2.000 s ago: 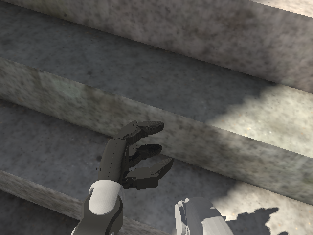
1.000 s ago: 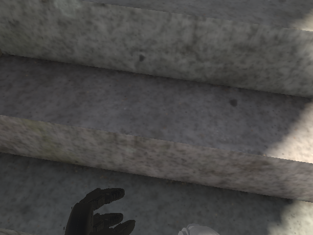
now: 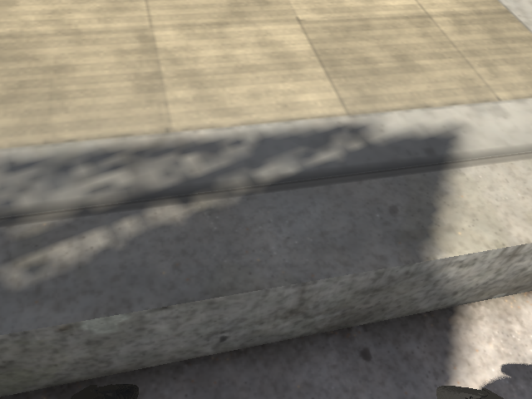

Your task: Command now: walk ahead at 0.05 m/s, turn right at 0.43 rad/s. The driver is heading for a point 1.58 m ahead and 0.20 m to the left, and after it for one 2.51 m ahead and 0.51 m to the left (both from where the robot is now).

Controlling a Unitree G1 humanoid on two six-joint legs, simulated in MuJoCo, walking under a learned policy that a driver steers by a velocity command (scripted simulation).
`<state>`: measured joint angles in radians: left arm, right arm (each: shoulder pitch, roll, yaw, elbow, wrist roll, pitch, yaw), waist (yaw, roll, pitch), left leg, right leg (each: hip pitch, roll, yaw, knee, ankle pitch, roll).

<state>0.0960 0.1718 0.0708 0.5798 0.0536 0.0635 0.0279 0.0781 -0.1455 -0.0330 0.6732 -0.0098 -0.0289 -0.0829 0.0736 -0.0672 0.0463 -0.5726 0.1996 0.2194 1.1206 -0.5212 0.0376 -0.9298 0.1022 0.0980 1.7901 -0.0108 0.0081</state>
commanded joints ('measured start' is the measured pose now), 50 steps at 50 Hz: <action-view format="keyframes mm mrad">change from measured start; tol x64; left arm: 1 -24 61 22 -56 -7 -15 -17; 50 255 112 -19 225 -69 -126 -24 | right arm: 1 -85 -141 -30 -127 -5 -15 -13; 50 257 -16 -41 -111 7 75 -16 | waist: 1 4 143 -43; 50 -134 -70 -144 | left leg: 1 161 238 -384 -501 71 77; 19 406 26 -51 -121 472 -67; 24 -176 -226 65 131 -270 -107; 27 356 -119 -137 -615 288 74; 47 514 -183 -163 112 680 70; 50 20 -347 -207 594 -200 69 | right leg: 1 -114 -38 63 -55 42 20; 18 362 -146 -126 -1045 -36 -9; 24 1184 -261 -18 -1117 1339 -20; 28 257 -3 -58 -214 -436 6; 41 259 -216 6 -782 -123 -69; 50 1052 -397 -116 -2022 1448 16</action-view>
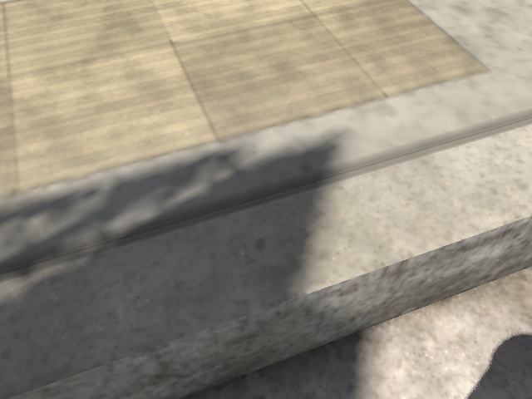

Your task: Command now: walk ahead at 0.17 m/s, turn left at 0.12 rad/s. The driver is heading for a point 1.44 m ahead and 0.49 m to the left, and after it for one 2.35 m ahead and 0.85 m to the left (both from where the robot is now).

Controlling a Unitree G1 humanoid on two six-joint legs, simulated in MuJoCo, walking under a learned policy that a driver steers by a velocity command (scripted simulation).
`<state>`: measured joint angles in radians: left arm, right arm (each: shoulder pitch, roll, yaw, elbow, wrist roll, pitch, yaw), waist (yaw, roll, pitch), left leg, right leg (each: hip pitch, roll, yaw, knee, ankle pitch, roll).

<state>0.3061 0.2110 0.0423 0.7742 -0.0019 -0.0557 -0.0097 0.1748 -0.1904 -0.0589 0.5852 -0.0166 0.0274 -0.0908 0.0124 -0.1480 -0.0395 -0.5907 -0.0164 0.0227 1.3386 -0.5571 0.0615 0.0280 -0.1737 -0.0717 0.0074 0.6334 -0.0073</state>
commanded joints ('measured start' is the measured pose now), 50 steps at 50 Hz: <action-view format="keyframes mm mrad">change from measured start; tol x64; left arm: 1 302 94 -3 107 -6 -5 21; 12 -251 -42 -6 -279 -9 -59 73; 20 744 -185 -62 125 25 90 111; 50 -698 -131 -112 -477 75 79 36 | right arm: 1 46 102 -6 -36 60 14 3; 10 234 -214 -58 138 -17 45 67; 19 -876 34 52 -30 -29 -104 87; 50 552 -34 -12 333 -24 -160 20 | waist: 1 13 -97 -100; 17 607 -23 76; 50 -140 153 93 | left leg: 1 -391 -151 35 767 -369 23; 8 618 -135 18 -490 48 72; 12 322 483 -578 -469 371 254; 18 -588 236 191 -266 -98 -14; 22 -297 -163 -328 787 -126 -78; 27 31 -56 -182 524 382 -68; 33 593 59 80 -1264 746 78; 37 801 198 -34 -731 1439 -104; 39 803 472 -481 -977 656 194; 50 654 221 -371 -1167 873 204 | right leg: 1 412 -126 125 221 1462 155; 7 -149 135 -1 202 1255 207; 10 -693 258 152 1638 -805 87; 13 -1152 168 709 2219 -1450 -114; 20 -448 297 98 477 -486 -165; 25 -613 -15 915 741 -843 -192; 36 -1252 364 6 2369 -1144 -105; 50 -1495 173 22 2162 -1192 -45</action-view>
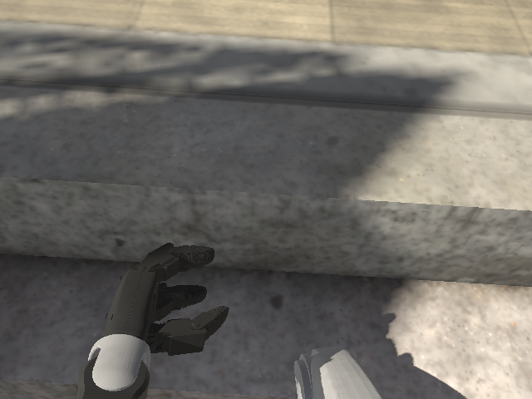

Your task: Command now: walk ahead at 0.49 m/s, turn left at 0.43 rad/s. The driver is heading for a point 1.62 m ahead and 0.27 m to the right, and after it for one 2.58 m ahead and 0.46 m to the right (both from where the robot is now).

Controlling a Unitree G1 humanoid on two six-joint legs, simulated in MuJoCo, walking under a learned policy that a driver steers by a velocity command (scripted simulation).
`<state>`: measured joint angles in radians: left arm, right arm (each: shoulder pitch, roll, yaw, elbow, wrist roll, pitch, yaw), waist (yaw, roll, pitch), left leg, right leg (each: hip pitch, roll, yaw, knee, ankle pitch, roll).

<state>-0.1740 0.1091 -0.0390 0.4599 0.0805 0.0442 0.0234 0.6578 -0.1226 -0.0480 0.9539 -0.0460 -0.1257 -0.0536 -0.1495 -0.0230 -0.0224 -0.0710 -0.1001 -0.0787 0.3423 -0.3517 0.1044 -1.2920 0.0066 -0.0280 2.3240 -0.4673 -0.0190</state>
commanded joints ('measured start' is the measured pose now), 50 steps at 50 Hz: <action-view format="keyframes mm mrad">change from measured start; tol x64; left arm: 1 -243 -24 -33 -174 -17 -24 -5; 8 489 219 104 149 -66 -56 13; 50 -166 -144 -28 -23 -40 -72 -64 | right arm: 1 99 -83 -18 -19 5 3 -25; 25 -493 -150 -23 -388 -14 140 55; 50 207 30 -31 60 20 4 -68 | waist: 1 15 22 63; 50 35 158 -270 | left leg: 1 139 293 -228 -196 776 146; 6 -71 331 -30 287 1967 109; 9 -771 -84 -172 1497 294 -22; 14 -894 -32 -122 1942 279 -32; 23 -1094 42 -22 1541 67 -34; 30 -77 77 217 -190 638 112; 32 164 270 -219 307 1465 112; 35 90 425 -479 -52 240 170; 39 -55 386 -214 -160 168 83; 50 628 314 -153 5 1259 53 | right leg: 1 -88 -3 -62 -304 -71 -35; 7 1294 5 323 -1266 -294 -255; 17 376 -284 120 -1798 -13 -103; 26 1102 -257 -20 -1947 391 -128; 29 1044 -132 -166 -1313 966 -126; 35 -55 97 131 228 112 -79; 50 53 5 -24 -559 -43 -142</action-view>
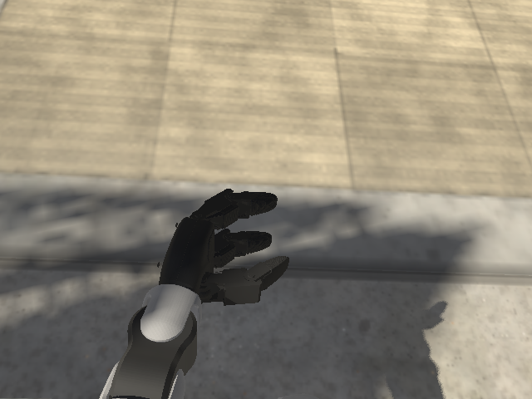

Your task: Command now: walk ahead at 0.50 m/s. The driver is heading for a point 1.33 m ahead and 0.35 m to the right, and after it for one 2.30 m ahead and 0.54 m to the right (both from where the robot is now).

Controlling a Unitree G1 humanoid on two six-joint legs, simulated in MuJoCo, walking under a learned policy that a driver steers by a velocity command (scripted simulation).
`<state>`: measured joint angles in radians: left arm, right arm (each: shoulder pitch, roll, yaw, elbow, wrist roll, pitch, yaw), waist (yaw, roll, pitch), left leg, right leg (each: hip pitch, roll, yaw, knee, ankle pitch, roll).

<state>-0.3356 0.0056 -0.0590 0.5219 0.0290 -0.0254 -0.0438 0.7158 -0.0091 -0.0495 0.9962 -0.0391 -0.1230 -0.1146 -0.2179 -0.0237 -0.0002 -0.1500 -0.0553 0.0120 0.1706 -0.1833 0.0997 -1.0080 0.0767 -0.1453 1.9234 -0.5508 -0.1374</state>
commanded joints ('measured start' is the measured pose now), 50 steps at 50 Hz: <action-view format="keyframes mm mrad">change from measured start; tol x64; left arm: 1 -14 -34 -8 -93 1 -1 17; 50 1185 207 122 275 15 -57 150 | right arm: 1 135 -97 -35 1 18 -2 6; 50 -1153 -29 85 -617 -31 34 143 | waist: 1 95 174 -316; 50 437 386 -228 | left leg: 1 636 240 -195 169 1322 63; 5 50 71 -6 604 1580 -121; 7 -269 -159 -21 1322 -139 -137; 10 -1149 -212 -168 2468 -740 -22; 14 -1516 -133 -2 2226 -639 10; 22 165 164 -529 525 -222 235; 46 -584 123 -12 1475 -751 -173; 50 103 131 138 1158 398 -81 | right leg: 1 -122 -27 27 -225 -70 -19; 8 961 -222 208 -1994 904 -63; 19 853 -446 65 -1540 1980 -98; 22 451 71 63 -544 444 73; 29 226 51 175 248 434 120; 50 526 -10 44 -1742 653 119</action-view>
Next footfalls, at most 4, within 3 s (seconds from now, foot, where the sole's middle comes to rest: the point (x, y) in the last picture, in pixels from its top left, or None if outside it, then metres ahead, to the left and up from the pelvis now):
0.18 right None -0.12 -0.06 -0.80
0.38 left None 0.12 0.15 -0.56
0.84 right None -0.02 0.00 -0.55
1.04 right None -0.10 -0.02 -0.79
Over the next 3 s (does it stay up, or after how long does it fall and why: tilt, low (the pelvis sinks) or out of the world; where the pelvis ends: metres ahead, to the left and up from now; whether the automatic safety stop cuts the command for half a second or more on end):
stays up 0.46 -0.31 0.41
